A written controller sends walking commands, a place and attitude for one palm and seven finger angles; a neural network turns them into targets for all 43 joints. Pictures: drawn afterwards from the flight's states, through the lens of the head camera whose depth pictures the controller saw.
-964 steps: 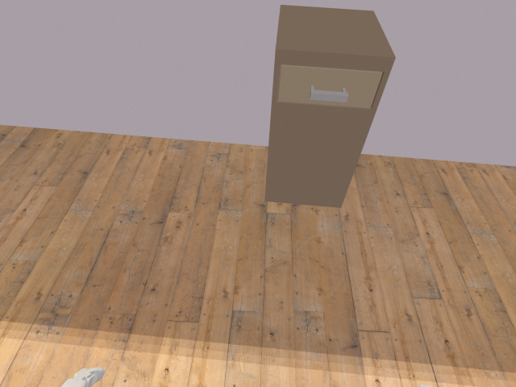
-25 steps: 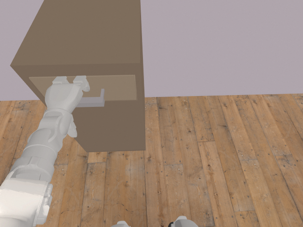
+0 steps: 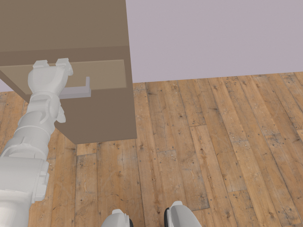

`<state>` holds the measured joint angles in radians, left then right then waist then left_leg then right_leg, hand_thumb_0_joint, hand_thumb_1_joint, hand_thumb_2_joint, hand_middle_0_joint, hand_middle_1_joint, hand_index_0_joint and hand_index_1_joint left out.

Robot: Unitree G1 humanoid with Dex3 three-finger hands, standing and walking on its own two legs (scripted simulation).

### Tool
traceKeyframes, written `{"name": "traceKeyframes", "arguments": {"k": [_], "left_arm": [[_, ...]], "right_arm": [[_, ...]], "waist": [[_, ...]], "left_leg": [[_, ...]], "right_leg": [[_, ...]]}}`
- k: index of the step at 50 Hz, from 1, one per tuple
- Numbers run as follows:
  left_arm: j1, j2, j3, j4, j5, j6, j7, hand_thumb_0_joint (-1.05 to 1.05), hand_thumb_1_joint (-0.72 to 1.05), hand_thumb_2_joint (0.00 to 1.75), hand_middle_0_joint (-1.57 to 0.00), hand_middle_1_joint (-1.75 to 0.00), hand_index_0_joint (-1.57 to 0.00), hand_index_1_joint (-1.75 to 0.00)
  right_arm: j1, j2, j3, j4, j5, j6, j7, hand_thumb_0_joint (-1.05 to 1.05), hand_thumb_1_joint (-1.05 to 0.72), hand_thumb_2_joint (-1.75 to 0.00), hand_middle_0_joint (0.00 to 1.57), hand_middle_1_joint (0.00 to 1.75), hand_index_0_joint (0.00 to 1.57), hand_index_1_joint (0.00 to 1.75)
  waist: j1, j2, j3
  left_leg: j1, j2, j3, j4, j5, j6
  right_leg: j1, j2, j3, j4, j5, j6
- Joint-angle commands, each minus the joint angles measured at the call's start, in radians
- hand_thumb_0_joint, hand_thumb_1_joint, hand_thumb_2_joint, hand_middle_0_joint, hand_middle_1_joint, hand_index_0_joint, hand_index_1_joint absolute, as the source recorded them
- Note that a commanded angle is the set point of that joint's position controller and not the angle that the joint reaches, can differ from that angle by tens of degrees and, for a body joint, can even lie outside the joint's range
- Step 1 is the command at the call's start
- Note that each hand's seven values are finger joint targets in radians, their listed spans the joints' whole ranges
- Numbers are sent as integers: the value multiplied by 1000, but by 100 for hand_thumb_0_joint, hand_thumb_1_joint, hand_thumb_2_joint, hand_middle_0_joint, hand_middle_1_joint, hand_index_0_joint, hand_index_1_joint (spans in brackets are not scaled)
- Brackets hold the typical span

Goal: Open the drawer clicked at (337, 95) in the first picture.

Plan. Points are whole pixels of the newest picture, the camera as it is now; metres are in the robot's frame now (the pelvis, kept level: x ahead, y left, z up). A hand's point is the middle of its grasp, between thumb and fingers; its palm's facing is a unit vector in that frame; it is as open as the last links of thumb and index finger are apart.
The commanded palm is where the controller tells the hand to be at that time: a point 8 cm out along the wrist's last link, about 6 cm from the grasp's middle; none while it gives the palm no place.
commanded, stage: move the hooked fingers above the handle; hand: left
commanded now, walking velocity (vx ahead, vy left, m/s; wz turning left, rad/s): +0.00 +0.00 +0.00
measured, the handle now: (69, 86) +0.54 +0.23 -0.05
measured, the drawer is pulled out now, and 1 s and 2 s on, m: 0.00 0.00 0.00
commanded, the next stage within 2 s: none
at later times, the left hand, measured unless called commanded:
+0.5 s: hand (62, 100) +0.46 +0.22 +0.00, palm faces -0.19 -0.03 -0.98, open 13.8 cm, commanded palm +0.47 +0.21 +0.06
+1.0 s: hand (68, 95) +0.47 +0.20 +0.01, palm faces -0.15 -0.06 -0.99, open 13.8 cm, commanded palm +0.47 +0.22 +0.06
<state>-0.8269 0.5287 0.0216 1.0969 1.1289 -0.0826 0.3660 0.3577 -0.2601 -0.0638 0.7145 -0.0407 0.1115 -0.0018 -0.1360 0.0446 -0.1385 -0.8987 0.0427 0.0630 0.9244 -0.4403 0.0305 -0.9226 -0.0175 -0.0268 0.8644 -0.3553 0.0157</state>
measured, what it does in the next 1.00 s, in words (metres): stands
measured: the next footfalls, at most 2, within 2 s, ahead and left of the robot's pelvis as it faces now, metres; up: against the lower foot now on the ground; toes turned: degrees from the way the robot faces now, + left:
none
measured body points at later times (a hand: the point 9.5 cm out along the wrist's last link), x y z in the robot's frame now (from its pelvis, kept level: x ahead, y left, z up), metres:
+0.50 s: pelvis +0.01 -0.01 +0.01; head +0.12 -0.01 +0.45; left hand +0.46 +0.22 +0.05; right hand +0.03 -0.28 -0.12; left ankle -0.01 +0.10 -0.68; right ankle +0.02 -0.13 -0.68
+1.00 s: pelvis +0.00 -0.02 +0.01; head +0.12 -0.01 +0.45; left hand +0.47 +0.20 +0.06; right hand +0.02 -0.29 -0.12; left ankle -0.01 +0.10 -0.68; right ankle +0.02 -0.13 -0.68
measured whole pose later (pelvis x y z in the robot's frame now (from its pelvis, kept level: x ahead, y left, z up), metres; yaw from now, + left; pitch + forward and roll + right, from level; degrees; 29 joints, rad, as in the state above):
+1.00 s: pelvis +0.00 -0.02 +0.01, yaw +1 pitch +21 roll -1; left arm -0.75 0.50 -0.01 1.00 1.10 -0.20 0.25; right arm 0.35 -0.25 -0.04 0.70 -0.02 0.11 -0.05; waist -0.12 0.03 -0.14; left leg -0.80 0.04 0.04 0.86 -0.41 0.01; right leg -0.83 -0.01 -0.05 0.81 -0.35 0.00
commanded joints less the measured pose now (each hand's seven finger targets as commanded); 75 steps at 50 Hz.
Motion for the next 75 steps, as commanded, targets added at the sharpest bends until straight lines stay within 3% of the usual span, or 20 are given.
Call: {"name": "traceKeyframes", "arguments": {"k": [1, 7, 11, 13, 17, 21, 25, 27, 33, 38, 41, 44, 48, 51, 57, 61, 64, 68, 71, 75], "left_arm": [[-408, 135, -8, -267, -31, -13, 19, 0, -50, 30, -30, -120, -30, -120], [-426, 216, 58, -323, -25, -49, 54, 0, -50, 30, -30, -120, -30, -120], [-353, 261, 97, -222, -5, 12, 100, 0, -50, 30, -30, -120, -30, -120], [-321, 225, 56, -138, 2, 65, 100, 0, -50, 30, -30, -120, -30, -120], [-298, 156, -13, -110, -22, 102, 30, 0, -50, 30, -30, -120, -30, -120], [-381, 43, -102, -282, -64, 0, -59, 0, -50, 30, -30, -120, -30, -120], [-428, 150, -19, -335, -46, -118, -43, 0, -50, 30, -30, -120, -30, -120], [-461, 236, 54, -369, -17, -140, 21, 0, -50, 30, -30, -120, -30, -120], [-345, 309, 125, -191, 9, 34, 163, 0, -50, 30, -30, -120, -30, -120], [-299, 186, -5, -109, -36, 162, 28, 0, -50, 30, -30, -120, -30, -120], [-352, 182, -20, -195, -86, 101, -70, 0, -50, 30, -30, -120, -30, -120], [-412, 187, -26, -303, -81, -48, -114, 0, -50, 30, -30, -120, -30, -120], [-411, 295, 74, -335, -24, -168, -40, 0, -50, 30, -30, -120, -30, -120], [-359, 337, 138, -256, -3, -129, 55, 0, -50, 30, -30, -120, -30, -120], [-335, 256, 39, -68, -10, 81, 80, 0, -50, 30, -30, -120, -30, -120], [-524, 111, -103, -255, -64, 42, -46, 0, -50, 30, -30, -120, -30, -120], [-565, 202, -34, -399, -96, -82, -102, 0, -50, 30, -30, -120, -30, -120], [-469, 312, 89, -353, -46, -161, -26, 0, -50, 30, -30, -120, -30, -120], [-357, 400, 186, -204, -23, -80, 72, 0, -50, 30, -30, -120, -30, -120], [-283, 335, 111, -97, 0, 82, 124, 0, -50, 30, -30, -120, -30, -120]], "right_arm": [[170, -167, -73, -48, -5, -10, -5, 0, -90, -90, 20, 30, 20, 30], [158, -170, -63, -27, -9, 0, -12, 0, -90, -90, 20, 30, 20, 30], [112, -170, -42, -34, -6, 12, 0, 0, -90, -90, 20, 30, 20, 30], [108, -168, -39, -44, 2, 13, 4, 0, -90, -90, 20, 30, 20, 30], [125, -168, -47, -68, 15, 13, 0, 0, -90, -90, 20, 30, 20, 30], [135, -151, -64, -77, 12, -2, -22, 0, -90, -90, 20, 30, 20, 30], [135, -152, -61, -54, 6, -13, -44, 0, -90, -90, 20, 30, 20, 30], [125, -154, -56, -46, -5, -16, -43, 0, -90, -90, 20, 30, 20, 30], [82, -158, -37, -51, -11, -5, -7, 0, -90, -90, 20, 30, 20, 30], [126, -171, -50, -69, 20, 9, -1, 0, -90, -90, 20, 30, 20, 30], [126, -170, -47, -78, 27, 11, -30, 0, -90, -90, 20, 30, 20, 30], [120, -161, -48, -70, 23, -6, -62, 0, -90, -90, 20, 30, 20, 30], [111, -153, -41, -47, 9, -19, -69, 0, -90, -90, 20, 30, 20, 30], [94, -153, -35, -39, -3, -18, -42, 0, -90, -90, 20, 30, 20, 30], [135, -180, -42, -59, 10, -9, -5, 0, -90, -90, 20, 30, 20, 30], [165, -169, -60, -61, 14, -18, -26, 0, -90, -90, 20, 30, 20, 30], [172, -173, -64, -50, 7, -32, -59, 0, -90, -90, 20, 30, 20, 30], [153, -166, -44, -16, -4, -34, -64, 0, -90, -90, 20, 30, 20, 30], [111, -170, -18, -23, -12, -10, -33, 0, -90, -90, 20, 30, 20, 30], [102, -180, -20, -76, 0, 10, -1, 0, -90, -90, 20, 30, 20, 30]], "waist": [[-6, 72, -569], [7, 79, -495], [37, 74, -398], [29, 44, -352], [10, -7, -416], [-25, 3, -483], [-24, 8, -422], [-4, 85, -442], [43, 81, -471], [12, -12, -541], [-16, -92, -510], [-32, -68, -424], [-2, 54, -372], [31, 107, -372], [4, 37, -477], [-65, 41, -581], [-58, 61, -621], [-7, 133, -464], [44, 97, -365], [49, 32, -397]], "left_leg": [[473, -21, -89, -81, 608, -7], [457, -24, -93, -109, 569, -5], [347, -42, -69, -128, 497, -2], [307, -46, -55, -138, 446, -1], [340, -46, -41, -144, 445, 6], [451, -37, -59, -135, 499, 12], [391, -46, -68, -114, 415, 16], [373, -50, -74, -100, 429, 12], [252, -71, -39, -71, 459, 1], [326, -57, -17, -111, 483, 8], [322, -58, -22, -143, 421, 23], [315, -61, -34, -152, 336, 32], [277, -61, -52, -107, 328, 24], [230, -63, -55, -76, 358, 12], [242, -63, -28, -76, 391, 6], [410, -46, -57, -87, 441, 13], [488, -42, -81, -88, 455, 17], [394, -44, -87, -77, 460, 6], [237, -56, -74, -74, 441, 5], [208, -60, -36, -84, 445, -2]], "right_leg": [[243, 67, -26, -75, 344, -50], [247, 64, -27, -92, 313, -55], [272, 60, -29, -89, 304, -62], [273, 61, -31, -96, 288, -60], [340, 60, -19, -119, 334, -51], [338, 58, -6, -138, 363, -46], [284, 54, 1, -122, 295, -49], [255, 51, -1, -91, 288, -57], [305, 51, -12, -42, 356, -54], [431, 56, -4, -106, 452, -37], [489, 49, 16, -151, 454, -28], [425, 44, 27, -165, 357, -30], [286, 45, 19, -109, 263, -51], [224, 48, -2, -58, 240, -61], [291, 57, -10, -67, 315, -44], [306, 60, -3, -111, 348, -37], [289, 60, 7, -118, 312, -38], [196, 57, -12, -80, 266, -56], [210, 58, -24, -45, 262, -62], [268, 62, -29, -52, 319, -56]]}}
